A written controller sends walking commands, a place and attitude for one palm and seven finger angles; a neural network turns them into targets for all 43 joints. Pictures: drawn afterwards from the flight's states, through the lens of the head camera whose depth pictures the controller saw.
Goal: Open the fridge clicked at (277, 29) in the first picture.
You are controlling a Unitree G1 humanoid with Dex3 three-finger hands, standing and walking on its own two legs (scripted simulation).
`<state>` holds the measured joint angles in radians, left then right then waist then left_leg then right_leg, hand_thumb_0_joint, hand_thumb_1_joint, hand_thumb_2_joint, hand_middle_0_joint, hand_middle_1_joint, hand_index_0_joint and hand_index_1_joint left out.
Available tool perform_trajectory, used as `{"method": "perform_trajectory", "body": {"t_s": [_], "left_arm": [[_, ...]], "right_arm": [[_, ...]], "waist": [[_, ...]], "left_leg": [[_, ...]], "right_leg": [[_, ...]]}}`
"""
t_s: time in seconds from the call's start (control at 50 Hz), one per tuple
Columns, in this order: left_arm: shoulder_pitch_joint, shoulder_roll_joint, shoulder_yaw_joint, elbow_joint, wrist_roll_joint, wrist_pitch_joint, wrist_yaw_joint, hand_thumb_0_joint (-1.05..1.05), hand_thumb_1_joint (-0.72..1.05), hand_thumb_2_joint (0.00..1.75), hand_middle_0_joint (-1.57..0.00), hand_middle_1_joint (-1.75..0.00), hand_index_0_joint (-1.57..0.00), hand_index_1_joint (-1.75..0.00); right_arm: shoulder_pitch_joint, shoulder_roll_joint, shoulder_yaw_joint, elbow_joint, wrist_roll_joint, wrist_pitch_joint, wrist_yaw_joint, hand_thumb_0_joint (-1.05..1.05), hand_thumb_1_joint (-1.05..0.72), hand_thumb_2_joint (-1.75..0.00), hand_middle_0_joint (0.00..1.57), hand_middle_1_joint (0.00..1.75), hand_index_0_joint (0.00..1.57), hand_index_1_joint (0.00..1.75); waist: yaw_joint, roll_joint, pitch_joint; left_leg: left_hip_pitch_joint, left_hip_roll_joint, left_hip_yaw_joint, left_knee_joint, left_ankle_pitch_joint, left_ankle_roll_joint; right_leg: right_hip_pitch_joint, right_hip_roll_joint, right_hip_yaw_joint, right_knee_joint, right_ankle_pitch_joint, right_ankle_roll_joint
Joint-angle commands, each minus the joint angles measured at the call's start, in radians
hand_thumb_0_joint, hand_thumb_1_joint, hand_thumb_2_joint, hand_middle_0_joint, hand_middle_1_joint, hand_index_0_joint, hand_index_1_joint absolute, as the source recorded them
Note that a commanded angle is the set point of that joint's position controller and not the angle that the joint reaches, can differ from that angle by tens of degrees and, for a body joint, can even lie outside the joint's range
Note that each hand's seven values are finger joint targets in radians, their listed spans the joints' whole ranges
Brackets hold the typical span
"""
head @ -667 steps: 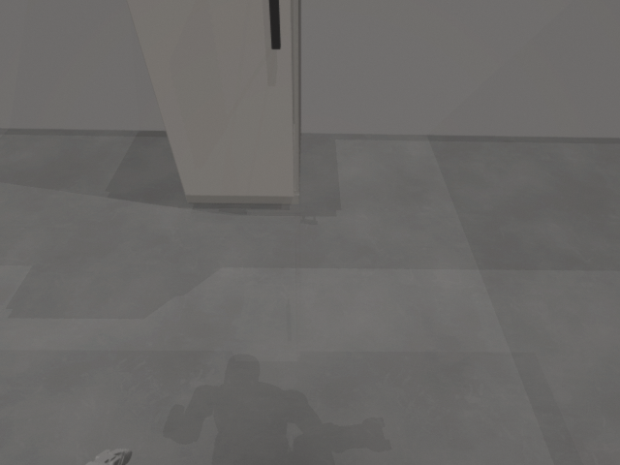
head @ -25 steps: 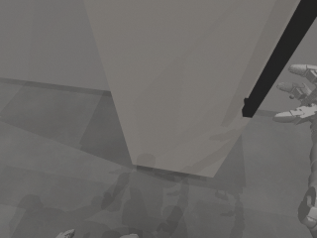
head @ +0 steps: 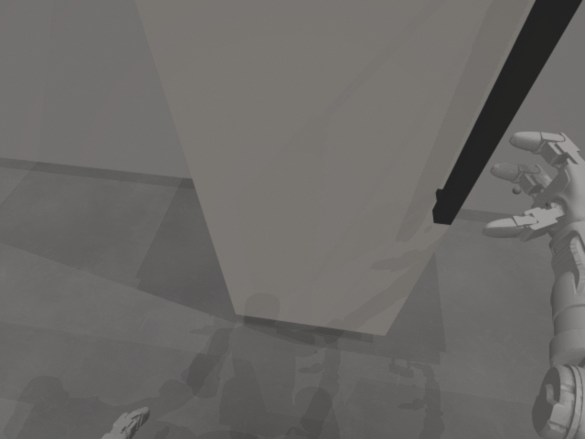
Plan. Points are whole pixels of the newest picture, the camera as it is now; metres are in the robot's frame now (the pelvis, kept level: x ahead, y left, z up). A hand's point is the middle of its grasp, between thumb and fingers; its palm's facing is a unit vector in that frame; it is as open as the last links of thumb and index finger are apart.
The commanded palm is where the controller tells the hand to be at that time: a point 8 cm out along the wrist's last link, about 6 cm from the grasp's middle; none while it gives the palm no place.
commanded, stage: move the hooked fingers beside the handle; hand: right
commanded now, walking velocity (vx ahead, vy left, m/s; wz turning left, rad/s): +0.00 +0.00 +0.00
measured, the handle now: (501, 86) +0.49 -0.19 +0.24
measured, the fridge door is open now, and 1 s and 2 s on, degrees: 0 0 0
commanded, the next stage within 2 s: feel for the door with the fingertips in 0.22 s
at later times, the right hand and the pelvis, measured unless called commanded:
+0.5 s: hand (506, 187) +0.44 -0.23 +0.13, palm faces +0.03 +1.00 +0.01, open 14.0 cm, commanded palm +0.41 -0.28 +0.13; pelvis +0.00 +0.01 +0.00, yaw +0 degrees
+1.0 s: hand (500, 182) +0.45 -0.23 +0.13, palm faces +0.05 +1.00 +0.01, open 13.8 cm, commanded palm +0.43 -0.27 +0.13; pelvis +0.00 +0.00 +0.00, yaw +0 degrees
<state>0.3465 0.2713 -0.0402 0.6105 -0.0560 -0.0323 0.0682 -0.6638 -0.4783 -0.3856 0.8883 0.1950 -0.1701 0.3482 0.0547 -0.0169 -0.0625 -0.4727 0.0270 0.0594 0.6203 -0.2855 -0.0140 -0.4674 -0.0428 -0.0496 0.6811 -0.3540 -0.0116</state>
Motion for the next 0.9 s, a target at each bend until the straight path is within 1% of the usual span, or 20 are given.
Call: {"method": "perform_trajectory", "body": {"t_s": [0.0,0.06,0.08,0.1,0.14,0.16,0.24,0.28,0.34,0.36,0.44,0.5,0.52,0.56,0.58,0.62,0.64,0.68,0.76,0.88], "left_arm": [[0.041,0.165,0.061,-0.097,0.004,-0.035,0.020,0.00,0.90,0.90,-0.20,-0.30,-0.20,-0.30],[0.033,0.161,0.058,-0.103,0.004,-0.035,0.019,0.00,0.90,0.90,-0.20,-0.30,-0.20,-0.30],[0.036,0.163,0.058,-0.099,0.004,-0.033,0.022,0.00,0.90,0.90,-0.20,-0.30,-0.20,-0.30],[0.030,0.161,0.056,-0.102,0.003,-0.035,0.021,0.00,0.90,0.90,-0.20,-0.30,-0.20,-0.30],[0.037,0.164,0.058,-0.101,0.002,-0.034,0.026,0.00,0.90,0.90,-0.20,-0.30,-0.20,-0.30],[0.033,0.163,0.057,-0.095,0.001,-0.036,0.026,0.00,0.90,0.90,-0.20,-0.30,-0.20,-0.30],[0.046,0.174,0.056,-0.089,0.002,-0.030,0.030,0.00,0.90,0.90,-0.20,-0.30,-0.20,-0.30],[0.046,0.168,0.057,-0.089,0.003,-0.032,0.028,0.00,0.90,0.90,-0.20,-0.30,-0.20,-0.30],[0.053,0.165,0.060,-0.088,0.003,-0.033,0.025,0.00,0.90,0.90,-0.20,-0.30,-0.20,-0.30],[0.056,0.168,0.064,-0.086,0.004,-0.035,0.024,0.00,0.90,0.90,-0.20,-0.30,-0.20,-0.30],[0.060,0.168,0.061,-0.081,0.006,-0.031,0.021,0.00,0.90,0.90,-0.20,-0.30,-0.20,-0.30],[0.059,0.166,0.064,-0.087,0.007,-0.028,0.016,0.00,0.90,0.90,-0.20,-0.30,-0.20,-0.30],[0.057,0.162,0.065,-0.092,0.007,-0.029,0.012,0.00,0.90,0.90,-0.20,-0.30,-0.20,-0.30],[0.056,0.159,0.067,-0.097,0.008,-0.030,0.009,0.00,0.90,0.90,-0.20,-0.30,-0.20,-0.30],[0.056,0.159,0.067,-0.096,0.007,-0.029,0.009,0.00,0.90,0.90,-0.20,-0.30,-0.20,-0.30],[0.050,0.156,0.067,-0.098,0.007,-0.029,0.008,0.00,0.90,0.90,-0.20,-0.30,-0.20,-0.30],[0.053,0.157,0.068,-0.100,0.008,-0.028,0.008,0.00,0.90,0.90,-0.20,-0.30,-0.20,-0.30],[0.050,0.157,0.067,-0.099,0.008,-0.027,0.007,0.00,0.90,0.90,-0.20,-0.30,-0.20,-0.30],[0.049,0.156,0.062,-0.090,0.006,-0.026,0.013,0.00,0.90,0.90,-0.20,-0.30,-0.20,-0.30],[0.065,0.160,0.061,-0.068,0.008,-0.028,0.019,0.00,0.90,0.90,-0.20,-0.30,-0.20,-0.30]], "right_arm": [[-0.451,-0.300,-0.053,-0.189,0.005,-0.054,-0.017,0.00,0.50,-0.30,0.30,1.20,0.30,1.20],[-0.467,-0.296,-0.047,-0.203,0.006,-0.076,-0.013,0.00,0.50,-0.30,0.30,1.20,0.30,1.20],[-0.475,-0.327,-0.070,-0.190,0.006,-0.082,-0.012,0.00,0.50,-0.30,0.30,1.20,0.30,1.20],[-0.483,-0.289,-0.038,-0.184,0.010,-0.083,-0.004,0.00,0.50,-0.30,0.30,1.20,0.30,1.20],[-0.488,-0.290,-0.033,-0.179,0.018,-0.088,0.005,0.00,0.50,-0.30,0.30,1.20,0.30,1.20],[-0.496,-0.287,-0.031,-0.162,0.017,-0.085,0.009,0.00,0.50,-0.30,0.30,1.20,0.30,1.20],[-0.482,-0.347,-0.067,-0.097,0.015,-0.077,0.021,0.00,0.50,-0.30,0.30,1.20,0.30,1.20],[-0.514,-0.328,-0.046,-0.120,0.007,-0.088,0.025,0.00,0.50,-0.30,0.30,1.20,0.30,1.20],[-0.533,-0.258,0.007,-0.155,0.027,-0.101,0.030,0.00,0.50,-0.30,0.30,1.20,0.30,1.20],[-0.520,-0.266,-0.011,-0.157,0.031,-0.099,0.028,0.00,0.50,-0.30,0.30,1.20,0.30,1.20],[-0.500,-0.266,-0.016,-0.143,0.026,-0.080,0.006,0.00,0.50,-0.30,0.30,1.20,0.30,1.20],[-0.474,-0.299,-0.049,-0.167,0.012,-0.076,-0.021,0.00,0.50,-0.30,0.30,1.20,0.30,1.20],[-0.478,-0.269,-0.026,-0.196,0.009,-0.078,-0.026,0.00,0.50,-0.30,0.30,1.20,0.30,1.20],[-0.470,-0.279,-0.046,-0.239,0.013,-0.087,-0.043,0.00,0.50,-0.30,0.30,1.20,0.30,1.20],[-0.436,-0.278,-0.058,-0.210,0.016,-0.082,-0.049,0.00,0.50,-0.30,0.30,1.20,0.30,1.20],[-0.444,-0.259,-0.041,-0.227,0.011,-0.080,-0.055,0.00,0.50,-0.30,0.30,1.20,0.30,1.20],[-0.424,-0.249,-0.036,-0.220,0.014,-0.076,-0.059,0.00,0.50,-0.30,0.30,1.20,0.30,1.20],[-0.424,-0.276,-0.058,-0.225,0.004,-0.069,-0.068,0.00,0.50,-0.30,0.30,1.20,0.30,1.20],[-0.499,-0.253,-0.024,-0.194,-0.004,-0.070,-0.072,0.00,0.50,-0.30,0.30,1.20,0.30,1.20],[-0.554,-0.263,-0.016,-0.101,-0.012,-0.092,-0.050,0.00,0.50,-0.30,0.30,1.20,0.30,1.20]], "waist": [[0.015,-0.048,-0.298],[0.013,-0.085,-0.321],[0.012,-0.061,-0.314],[0.021,-0.064,-0.317],[0.025,-0.042,-0.325],[0.024,-0.066,-0.318],[0.020,-0.029,-0.300],[0.022,-0.083,-0.322],[0.039,-0.063,-0.336],[0.030,-0.054,-0.364],[0.026,-0.062,-0.330],[0.010,-0.060,-0.347],[0.012,-0.070,-0.363],[0.005,-0.072,-0.388],[0.005,-0.040,-0.365],[0.007,-0.055,-0.347],[0.008,-0.029,-0.344],[0.000,-0.056,-0.344],[0.032,-0.033,-0.301],[0.042,-0.038,-0.322]], "left_leg": [[0.138,-0.041,-0.017,-0.034,0.289,0.039],[0.141,-0.042,-0.022,-0.028,0.297,0.042],[0.147,-0.042,-0.021,-0.028,0.293,0.041],[0.143,-0.042,-0.023,-0.030,0.293,0.039],[0.148,-0.042,-0.020,-0.029,0.292,0.039],[0.136,-0.042,-0.023,-0.030,0.291,0.039],[0.150,-0.039,-0.024,-0.032,0.270,0.038],[0.130,-0.039,-0.028,-0.029,0.276,0.039],[0.123,-0.044,-0.020,-0.028,0.280,0.039],[0.127,-0.046,-0.022,-0.026,0.278,0.038],[0.133,-0.042,-0.020,-0.028,0.269,0.038],[0.152,-0.042,-0.022,-0.025,0.280,0.038],[0.155,-0.043,-0.020,-0.022,0.291,0.038],[0.175,-0.045,-0.024,-0.020,0.315,0.038],[0.177,-0.047,-0.023,-0.024,0.310,0.037],[0.174,-0.046,-0.022,-0.024,0.311,0.037],[0.186,-0.046,-0.023,-0.024,0.317,0.037],[0.184,-0.044,-0.026,-0.025,0.312,0.037],[0.146,-0.045,-0.026,-0.036,0.273,0.033],[0.133,-0.041,-0.030,-0.027,0.281,0.034]], "right_leg": [[0.135,0.027,0.054,-0.087,0.303,-0.012],[0.152,0.028,0.053,-0.077,0.316,-0.010],[0.140,0.027,0.058,-0.079,0.307,-0.009],[0.144,0.030,0.053,-0.078,0.298,-0.012],[0.141,0.027,0.054,-0.074,0.301,-0.014],[0.143,0.029,0.055,-0.074,0.296,-0.012],[0.093,0.030,0.053,-0.074,0.260,-0.015],[0.121,0.032,0.056,-0.070,0.276,-0.014],[0.141,0.029,0.058,-0.064,0.291,-0.015],[0.150,0.029,0.062,-0.063,0.287,-0.014],[0.113,0.032,0.055,-0.069,0.273,-0.016],[0.109,0.031,0.057,-0.075,0.284,-0.014],[0.124,0.032,0.055,-0.074,0.298,-0.013],[0.138,0.030,0.051,-0.069,0.321,-0.015],[0.122,0.029,0.050,-0.072,0.309,-0.015],[0.117,0.029,0.047,-0.078,0.305,-0.014],[0.108,0.029,0.041,-0.074,0.309,-0.019],[0.108,0.030,0.042,-0.079,0.297,-0.015],[0.103,0.028,0.045,-0.080,0.260,-0.018],[0.105,0.030,0.049,-0.066,0.265,-0.016]]}}
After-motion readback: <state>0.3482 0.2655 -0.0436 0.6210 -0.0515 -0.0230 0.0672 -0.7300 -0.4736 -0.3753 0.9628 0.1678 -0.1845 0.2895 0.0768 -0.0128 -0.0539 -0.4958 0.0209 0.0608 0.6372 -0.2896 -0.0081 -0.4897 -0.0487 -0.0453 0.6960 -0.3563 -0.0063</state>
